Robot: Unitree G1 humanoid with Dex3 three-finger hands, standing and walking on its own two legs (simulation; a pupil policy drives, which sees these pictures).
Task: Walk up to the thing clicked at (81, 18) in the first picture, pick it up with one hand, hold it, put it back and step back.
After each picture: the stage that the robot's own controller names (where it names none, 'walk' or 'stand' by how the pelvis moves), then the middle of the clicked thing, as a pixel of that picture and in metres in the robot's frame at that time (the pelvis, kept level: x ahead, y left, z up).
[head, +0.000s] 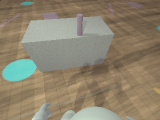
stand; (79, 25) +1.00 +0.17 +0.01
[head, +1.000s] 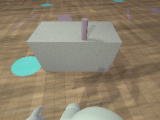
walk; (84, 30) +0.92 +0.15 +0.02
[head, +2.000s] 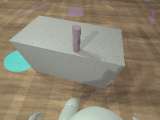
walk; (76, 40) +0.62 +0.20 +0.03
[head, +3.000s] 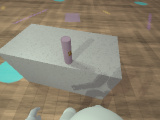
stand; (67, 51) +0.50 +0.19 +0.04
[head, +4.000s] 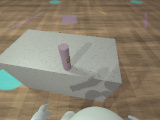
stand; (65, 58) +0.45 +0.21 +0.01
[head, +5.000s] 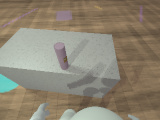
stand; (62, 57) +0.43 +0.23 +0.02
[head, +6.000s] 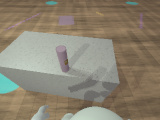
stand; (63, 60) +0.44 +0.22 +0.01
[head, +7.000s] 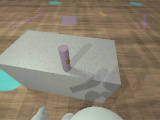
stand; (65, 60) +0.44 +0.21 +0.01
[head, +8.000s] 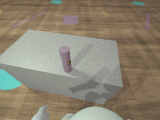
stand; (66, 60) +0.43 +0.20 +0.01
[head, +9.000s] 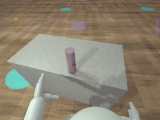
rise first; (71, 62) +0.44 +0.19 +0.01
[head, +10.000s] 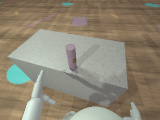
go down; (71, 58) +0.46 +0.19 +0.01
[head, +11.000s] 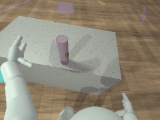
go down; (63, 52) +0.47 +0.17 +0.03
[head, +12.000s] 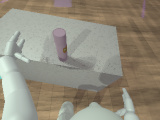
go down; (61, 47) +0.47 +0.18 +0.06
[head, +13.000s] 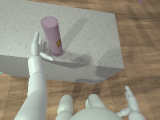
close in; (54, 41) +0.47 +0.19 +0.10
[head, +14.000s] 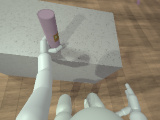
close; (52, 35) +0.50 +0.19 +0.11
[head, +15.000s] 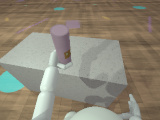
lift; (63, 51) +0.33 +0.15 +0.24
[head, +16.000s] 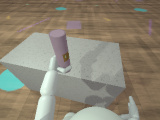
hold; (62, 54) +0.32 +0.17 +0.21
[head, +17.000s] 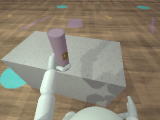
hold; (61, 53) +0.33 +0.18 +0.21
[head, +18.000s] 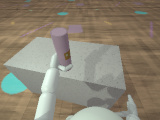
crouch; (63, 53) +0.32 +0.16 +0.24
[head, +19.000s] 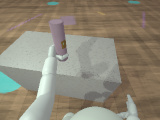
crouch; (60, 43) +0.43 +0.18 +0.20
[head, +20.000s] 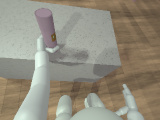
lower; (49, 35) +0.51 +0.19 +0.11
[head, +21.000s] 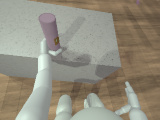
lower; (52, 38) +0.49 +0.18 +0.11
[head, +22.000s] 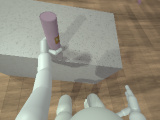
lower; (52, 37) +0.49 +0.19 +0.10
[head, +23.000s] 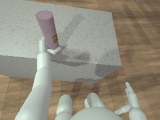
lower; (50, 36) +0.50 +0.19 +0.11
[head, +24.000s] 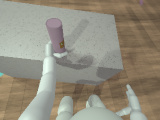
open; (58, 42) +0.47 +0.16 +0.10
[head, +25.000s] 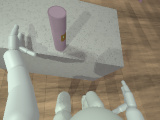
rise; (59, 34) +0.49 +0.16 +0.11
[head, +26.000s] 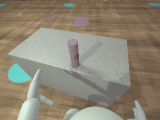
sink last; (74, 55) +0.47 +0.17 +0.06
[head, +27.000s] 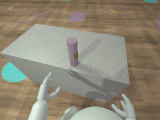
stand; (73, 53) +0.46 +0.16 +0.06
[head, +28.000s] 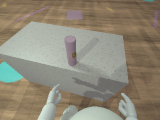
stand; (71, 53) +0.46 +0.16 +0.07
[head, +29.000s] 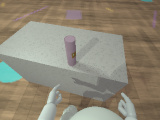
stand; (71, 52) +0.46 +0.16 +0.07
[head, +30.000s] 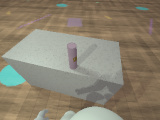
stand; (72, 57) +0.48 +0.16 +0.02
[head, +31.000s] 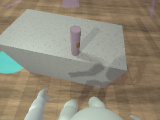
walk; (75, 43) +0.53 +0.12 +0.03
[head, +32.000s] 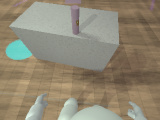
walk; (75, 21) +0.79 +0.20 +0.03
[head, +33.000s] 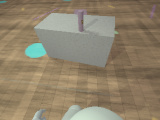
stand; (80, 21) +1.08 +0.21 +0.02
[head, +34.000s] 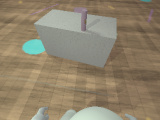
stand; (83, 21) +1.08 +0.15 +0.01
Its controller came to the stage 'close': yes
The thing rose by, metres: 0.21
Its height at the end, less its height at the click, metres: +0.00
